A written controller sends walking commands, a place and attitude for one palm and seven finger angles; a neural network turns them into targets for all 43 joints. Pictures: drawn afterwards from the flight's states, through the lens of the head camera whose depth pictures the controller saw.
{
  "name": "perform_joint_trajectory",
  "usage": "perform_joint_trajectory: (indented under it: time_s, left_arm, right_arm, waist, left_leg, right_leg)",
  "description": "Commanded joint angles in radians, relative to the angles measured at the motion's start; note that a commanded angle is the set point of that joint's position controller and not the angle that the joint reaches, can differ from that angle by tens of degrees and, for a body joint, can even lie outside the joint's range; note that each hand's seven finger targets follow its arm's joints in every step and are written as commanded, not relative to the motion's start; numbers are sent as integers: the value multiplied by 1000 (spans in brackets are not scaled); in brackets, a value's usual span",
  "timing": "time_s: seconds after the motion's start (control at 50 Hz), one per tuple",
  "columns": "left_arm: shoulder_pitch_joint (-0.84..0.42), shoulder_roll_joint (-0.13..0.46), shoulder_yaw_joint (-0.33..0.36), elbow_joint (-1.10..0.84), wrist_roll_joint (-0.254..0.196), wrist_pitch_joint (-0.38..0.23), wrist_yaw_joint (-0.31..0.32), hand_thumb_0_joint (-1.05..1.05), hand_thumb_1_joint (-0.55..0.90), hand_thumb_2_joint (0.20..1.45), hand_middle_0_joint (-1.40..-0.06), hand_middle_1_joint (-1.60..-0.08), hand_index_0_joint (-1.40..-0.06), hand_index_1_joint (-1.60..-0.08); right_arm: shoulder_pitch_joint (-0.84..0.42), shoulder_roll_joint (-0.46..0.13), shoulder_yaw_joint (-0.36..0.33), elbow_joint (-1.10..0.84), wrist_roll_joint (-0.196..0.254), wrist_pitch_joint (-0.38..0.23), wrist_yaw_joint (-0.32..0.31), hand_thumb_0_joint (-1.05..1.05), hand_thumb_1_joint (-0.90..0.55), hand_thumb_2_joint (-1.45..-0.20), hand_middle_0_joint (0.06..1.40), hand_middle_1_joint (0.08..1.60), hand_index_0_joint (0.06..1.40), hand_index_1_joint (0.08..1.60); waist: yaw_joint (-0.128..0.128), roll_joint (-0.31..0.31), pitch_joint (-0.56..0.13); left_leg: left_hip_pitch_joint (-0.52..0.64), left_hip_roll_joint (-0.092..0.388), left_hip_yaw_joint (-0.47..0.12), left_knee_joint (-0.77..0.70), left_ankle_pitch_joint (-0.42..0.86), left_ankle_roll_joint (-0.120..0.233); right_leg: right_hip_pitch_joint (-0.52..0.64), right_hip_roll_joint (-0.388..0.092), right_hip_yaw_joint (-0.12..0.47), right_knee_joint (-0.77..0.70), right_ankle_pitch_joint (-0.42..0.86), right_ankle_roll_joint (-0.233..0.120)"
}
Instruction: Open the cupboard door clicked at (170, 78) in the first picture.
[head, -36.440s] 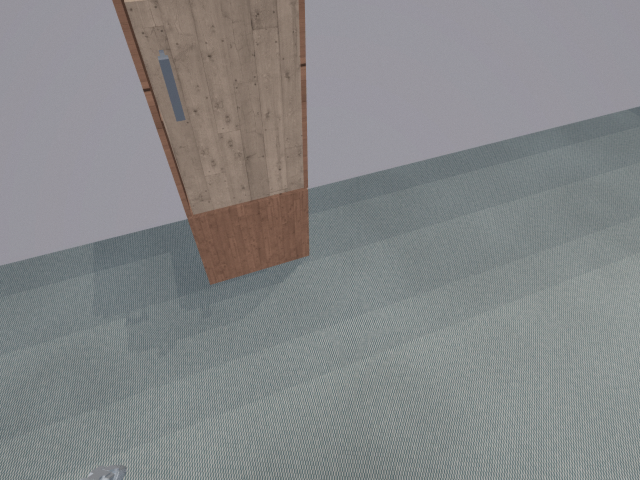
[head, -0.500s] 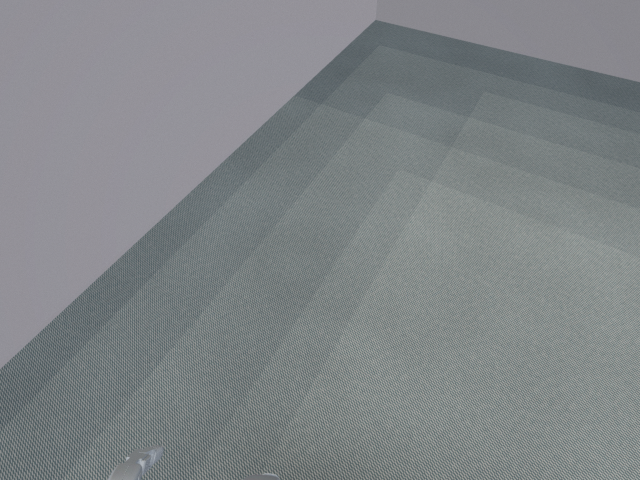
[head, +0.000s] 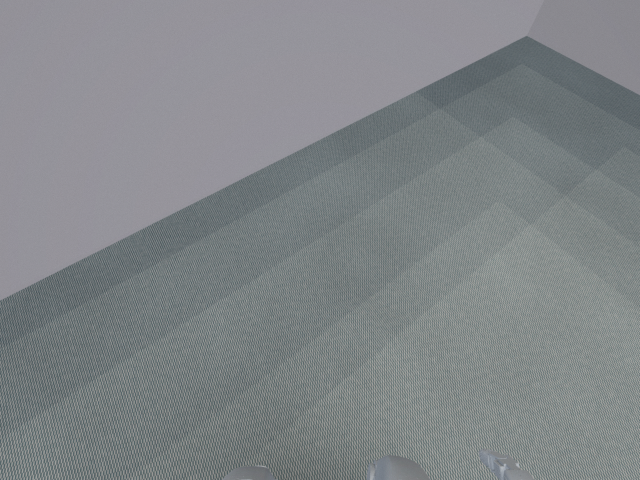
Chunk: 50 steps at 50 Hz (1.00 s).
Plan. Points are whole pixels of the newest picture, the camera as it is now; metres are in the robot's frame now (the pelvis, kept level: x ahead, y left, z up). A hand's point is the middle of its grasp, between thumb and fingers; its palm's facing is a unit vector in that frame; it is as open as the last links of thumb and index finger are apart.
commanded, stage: turn to face it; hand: left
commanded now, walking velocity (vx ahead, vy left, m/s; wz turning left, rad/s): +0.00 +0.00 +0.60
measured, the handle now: out of the picture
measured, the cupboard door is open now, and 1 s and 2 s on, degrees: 46 46 46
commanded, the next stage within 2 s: none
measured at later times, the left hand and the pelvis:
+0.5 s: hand out of the picture +0.05 +0.15 -0.15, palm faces +0.29 -0.93 -0.24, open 7.4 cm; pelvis +0.03 -0.05 +0.01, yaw +19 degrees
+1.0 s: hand out of the picture +0.04 +0.17 -0.14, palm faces +0.55 -0.77 -0.31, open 7.4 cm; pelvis +0.07 -0.07 +0.00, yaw +36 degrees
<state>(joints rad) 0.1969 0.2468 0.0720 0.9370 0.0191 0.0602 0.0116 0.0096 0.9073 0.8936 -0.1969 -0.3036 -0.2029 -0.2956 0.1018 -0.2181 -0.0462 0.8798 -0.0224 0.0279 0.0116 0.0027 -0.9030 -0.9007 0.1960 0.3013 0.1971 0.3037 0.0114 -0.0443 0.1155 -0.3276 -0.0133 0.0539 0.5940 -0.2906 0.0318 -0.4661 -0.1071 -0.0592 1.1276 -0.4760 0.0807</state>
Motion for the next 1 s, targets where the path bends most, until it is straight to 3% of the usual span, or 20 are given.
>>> perform_joint_trajectory:
  time_s: [0.0, 0.08, 0.16, 0.18, 0.2, 0.22, 0.32, 0.46, 0.52, 0.54, 0.56, 0.58, 0.64, 0.72, 0.82, 0.9, 0.92, 0.94, 0.96, 0.98]
  left_arm:
    - [-3, 71, 23, -102, 0, -29, -4, 0, 900, 900, -200, -300, -200, -300]
    - [-46, 60, 15, -130, -2, -34, -3, 0, 900, 900, -200, -300, -200, -300]
    - [42, 74, 20, -121, -7, -52, 2, 0, 900, 900, -200, -300, -200, -300]
    - [84, 121, 30, -115, -3, -62, 9, 0, 900, 900, -200, -300, -200, -300]
    - [110, 212, 51, -111, 14, -72, 20, 0, 900, 900, -200, -300, -200, -300]
    - [97, 248, 43, -123, 11, -68, 20, 0, 900, 900, -200, -300, -200, -300]
    - [0, 116, 10, -137, 1, -75, 25, 0, 900, 900, -200, -300, -200, -300]
    - [86, 177, 34, -98, 8, -74, 21, 0, 900, 900, -200, -300, -200, -300]
    - [61, 186, 40, -96, 0, -71, 14, 0, 900, 900, -200, -300, -200, -300]
    - [41, 171, 39, -103, -5, -69, 10, 0, 900, 900, -200, -300, -200, -300]
    - [42, 104, 29, -140, -14, -61, 2, 0, 900, 900, -200, -300, -200, -300]
    - [-20, 78, 10, -181, -8, -52, 6, 0, 900, 900, -200, -300, -200, -300]
    - [-78, 87, 19, -144, -1, -37, 7, 0, 900, 900, -200, -300, -200, -300]
    - [-8, 76, 22, -107, 0, -27, -6, 0, 900, 900, -200, -300, -200, -300]
    - [-38, 69, 15, -134, -3, -32, -3, 0, 900, 900, -200, -300, -200, -300]
    - [62, 88, 22, -118, -7, -52, 3, 0, 900, 900, -200, -300, -200, -300]
    - [104, 141, 34, -115, 1, -64, 11, 0, 900, 900, -200, -300, -200, -300]
    - [117, 232, 51, -121, 16, -72, 20, 0, 900, 900, -200, -300, -200, -300]
    - [96, 246, 39, -133, 8, -65, 19, 0, 900, 900, -200, -300, -200, -300]
    - [51, 187, 33, -137, 4, -71, 26, 0, 900, 900, -200, -300, -200, -300]
  right_arm:
    - [47, -207, -58, -43, 0, -17, -22, 0, -900, -900, 200, 300, 200, 300]
    - [68, -216, -70, -35, -7, -10, -17, 0, -900, -900, 200, 300, 200, 300]
    - [20, -211, -79, -51, 1, 0, -15, 0, -900, -900, 200, 300, 200, 300]
    - [17, -175, -75, -61, 10, 0, -11, 0, -900, -900, 200, 300, 200, 300]
    - [34, -103, -64, -81, 17, -1, -5, 0, -900, -900, 200, 300, 200, 300]
    - [23, -115, -64, -93, 9, 0, 0, 0, -900, -900, 200, 300, 200, 300]
    - [13, -84, -50, -40, 8, 26, 15, 0, -900, -900, 200, 300, 200, 300]
    - [-58, -60, -28, -57, 17, 15, 24, 0, -900, -900, 200, 300, 200, 300]
    - [18, -92, -35, -44, 11, 7, 18, 0, -900, -900, 200, 300, 200, 300]
    - [92, -135, -47, -31, 6, 1, 18, 0, -900, -900, 200, 300, 200, 300]
    - [173, -260, -79, -24, -5, -9, 11, 0, -900, -900, 200, 300, 200, 300]
    - [241, -319, -91, -7, 2, -1, 1, 0, -900, -900, 200, 300, 200, 300]
    - [113, -245, -73, -37, 0, -9, -25, 0, -900, -900, 200, 300, 200, 300]
    - [47, -213, -59, -47, 0, -17, -23, 0, -900, -900, 200, 300, 200, 300]
    - [58, -222, -71, -42, -6, -6, -16, 0, -900, -900, 200, 300, 200, 300]
    - [6, -208, -78, -60, 4, 4, -15, 0, -900, -900, 200, 300, 200, 300]
    - [10, -163, -74, -72, 12, 4, -10, 0, -900, -900, 200, 300, 200, 300]
    - [21, -95, -64, -93, 18, 3, -3, 0, -900, -900, 200, 300, 200, 300]
    - [16, -117, -67, -98, 6, 7, 3, 0, -900, -900, 200, 300, 200, 300]
    - [0, -125, -71, -79, 3, 17, 1, 0, -900, -900, 200, 300, 200, 300]
  waist:
    - [-19, 180, -153]
    - [-34, 188, -155]
    - [14, 206, -185]
    - [37, 108, -194]
    - [47, -186, -199]
    - [52, -245, -181]
    - [-13, -185, -116]
    - [31, -160, -144]
    - [-22, -142, -169]
    - [-68, -49, -210]
    - [-107, 275, -272]
    - [-134, 336, -282]
    - [-76, 228, -182]
    - [-20, 187, -156]
    - [-32, 202, -147]
    - [21, 187, -165]
    - [44, 44, -176]
    - [51, -248, -169]
    - [44, -218, -148]
    - [17, -244, -127]
  left_leg:
    - [133, 243, -264, -262, 318, 124]
    - [105, 228, -312, -243, 277, 126]
    - [1, 171, -328, -141, 292, 76]
    - [-112, 116, -293, -52, 169, 28]
    - [-295, -32, -124, 175, -138, -55]
    - [-285, -40, -85, 440, -350, -66]
    - [-277, 43, -45, 568, -162, -103]
    - [-130, 19, 63, 166, -157, -86]
    - [58, -5, 86, -35, 1, -60]
    - [219, 41, 31, -139, 161, -36]
    - [419, 323, -351, -163, 530, 108]
    - [406, 464, -492, -194, 734, 231]
    - [204, 330, -372, -241, 380, 163]
    - [131, 234, -266, -260, 304, 119]
    - [89, 216, -330, -245, 231, 123]
    - [-38, 158, -345, -135, 232, 71]
    - [-158, 84, -291, -8, 87, 18]
    - [-303, -73, -101, 245, -244, -68]
    - [-275, -36, -114, 477, -332, -60]
    - [-291, -3, -138, 603, -280, -63]
  right_leg:
    - [-56, 9, 54, -64, 73, 9]
    - [36, 55, 30, -279, 47, 2]
    - [281, 99, 2, -599, 193, -14]
    - [417, 19, 77, -740, 243, -34]
    - [517, -254, 360, -846, 296, -129]
    - [395, -408, 419, -861, 376, -231]
    - [379, -209, 66, -746, 770, -180]
    - [468, -247, -16, -665, 907, -177]
    - [370, -233, -79, -545, 842, -124]
    - [265, -216, -111, -397, 724, -83]
    - [-26, -71, -147, -144, 139, 0]
    - [-132, -11, -41, 15, -225, 6]
    - [-148, -28, 73, 85, -21, 7]
    - [-61, 6, 55, -49, 76, 9]
    - [46, 60, 29, -294, 55, 1]
    - [309, 94, 5, -620, 216, -16]
    - [437, -26, 129, -781, 207, -45]
    - [483, -306, 418, -881, 250, -157]
    - [340, -397, 417, -887, 264, -231]
    - [303, -336, 401, -867, 330, -228]
